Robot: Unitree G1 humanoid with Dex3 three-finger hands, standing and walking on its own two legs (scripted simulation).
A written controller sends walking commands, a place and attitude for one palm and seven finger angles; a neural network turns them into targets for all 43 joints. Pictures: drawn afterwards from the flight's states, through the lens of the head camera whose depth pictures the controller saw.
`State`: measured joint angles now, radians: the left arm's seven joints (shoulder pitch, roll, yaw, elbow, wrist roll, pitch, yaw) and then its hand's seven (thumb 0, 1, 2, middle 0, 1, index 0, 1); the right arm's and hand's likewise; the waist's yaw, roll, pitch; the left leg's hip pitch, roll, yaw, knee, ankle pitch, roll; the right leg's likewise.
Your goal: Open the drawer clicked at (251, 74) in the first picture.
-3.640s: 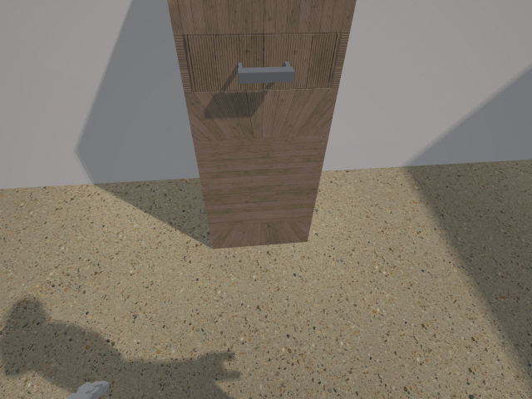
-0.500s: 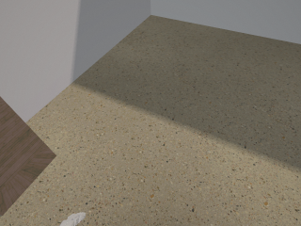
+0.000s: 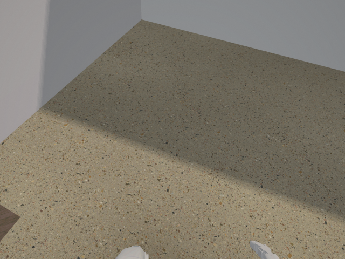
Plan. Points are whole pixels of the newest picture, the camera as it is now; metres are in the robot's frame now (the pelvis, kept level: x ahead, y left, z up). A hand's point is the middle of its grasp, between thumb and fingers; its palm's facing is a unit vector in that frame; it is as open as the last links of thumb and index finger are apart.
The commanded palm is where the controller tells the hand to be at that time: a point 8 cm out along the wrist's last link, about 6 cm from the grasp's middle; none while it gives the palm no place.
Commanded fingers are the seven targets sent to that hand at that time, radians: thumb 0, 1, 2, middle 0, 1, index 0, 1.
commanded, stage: walk to a spot facing it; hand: left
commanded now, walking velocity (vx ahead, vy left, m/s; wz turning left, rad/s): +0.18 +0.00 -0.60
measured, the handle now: out of the picture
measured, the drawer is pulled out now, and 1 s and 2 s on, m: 0.00 0.00 0.00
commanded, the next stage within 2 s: turn to face it in 0.30 s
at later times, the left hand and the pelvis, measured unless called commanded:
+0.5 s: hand (137, 192) +0.31 +0.13 -0.14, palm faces -0.29 -0.93 -0.24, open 7.4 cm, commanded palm none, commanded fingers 0.00 0.90 0.90 -0.20 -0.30 -0.20 -0.30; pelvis +0.13 -0.01 +0.00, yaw -16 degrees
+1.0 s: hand (101, 211) +0.25 +0.23 -0.16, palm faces +0.02 -0.98 -0.20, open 7.4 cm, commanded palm none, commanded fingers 0.00 0.90 0.90 -0.20 -0.30 -0.20 -0.30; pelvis +0.16 +0.03 +0.02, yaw -2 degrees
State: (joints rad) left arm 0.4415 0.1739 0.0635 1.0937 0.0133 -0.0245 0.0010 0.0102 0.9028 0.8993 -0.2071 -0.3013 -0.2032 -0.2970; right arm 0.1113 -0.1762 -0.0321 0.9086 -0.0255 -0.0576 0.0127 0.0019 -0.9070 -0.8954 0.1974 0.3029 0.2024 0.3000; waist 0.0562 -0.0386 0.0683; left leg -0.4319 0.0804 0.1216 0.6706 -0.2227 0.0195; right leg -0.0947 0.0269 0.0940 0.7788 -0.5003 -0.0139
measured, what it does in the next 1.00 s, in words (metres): walks ahead: right foot, then left foot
